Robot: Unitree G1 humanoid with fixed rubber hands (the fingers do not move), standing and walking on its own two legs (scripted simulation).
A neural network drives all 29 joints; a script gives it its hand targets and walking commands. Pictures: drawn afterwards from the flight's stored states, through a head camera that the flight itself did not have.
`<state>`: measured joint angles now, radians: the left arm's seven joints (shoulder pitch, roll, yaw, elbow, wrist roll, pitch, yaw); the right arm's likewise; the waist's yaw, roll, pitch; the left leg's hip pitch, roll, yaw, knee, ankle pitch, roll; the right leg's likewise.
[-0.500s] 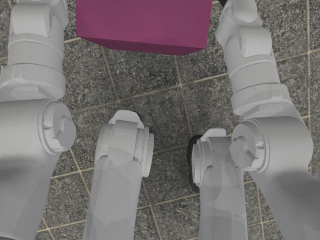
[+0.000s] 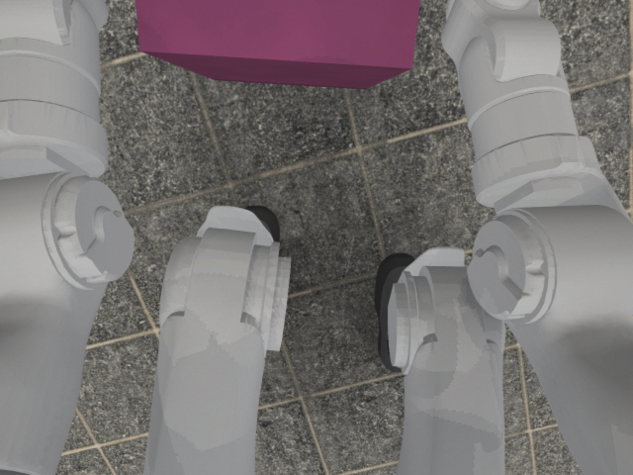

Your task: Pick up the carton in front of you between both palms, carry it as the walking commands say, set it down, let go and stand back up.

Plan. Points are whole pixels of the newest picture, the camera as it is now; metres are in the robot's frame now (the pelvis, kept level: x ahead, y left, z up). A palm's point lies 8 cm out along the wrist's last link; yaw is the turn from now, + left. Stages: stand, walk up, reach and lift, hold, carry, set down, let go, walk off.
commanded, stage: set down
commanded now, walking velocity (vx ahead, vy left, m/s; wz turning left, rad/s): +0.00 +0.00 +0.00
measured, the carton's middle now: out of the picture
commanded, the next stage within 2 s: let go in 1.58 s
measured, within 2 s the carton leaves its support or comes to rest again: neither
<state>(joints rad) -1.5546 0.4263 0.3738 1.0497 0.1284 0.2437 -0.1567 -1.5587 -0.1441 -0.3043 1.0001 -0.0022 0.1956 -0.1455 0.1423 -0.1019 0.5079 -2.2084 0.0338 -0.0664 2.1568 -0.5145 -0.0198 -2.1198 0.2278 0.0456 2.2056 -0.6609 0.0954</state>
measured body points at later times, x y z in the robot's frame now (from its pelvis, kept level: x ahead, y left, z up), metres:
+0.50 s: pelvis +0.01 +0.01 +0.00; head +0.39 +0.07 +0.21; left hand +0.52 +0.35 -0.20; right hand +0.59 -0.04 -0.20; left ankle +0.13 +0.13 -0.34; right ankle +0.10 -0.12 -0.34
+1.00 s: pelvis +0.00 +0.01 +0.08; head +0.35 +0.10 +0.35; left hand +0.54 +0.35 -0.04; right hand +0.61 -0.02 -0.03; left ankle +0.13 +0.13 -0.34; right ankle +0.10 -0.12 -0.34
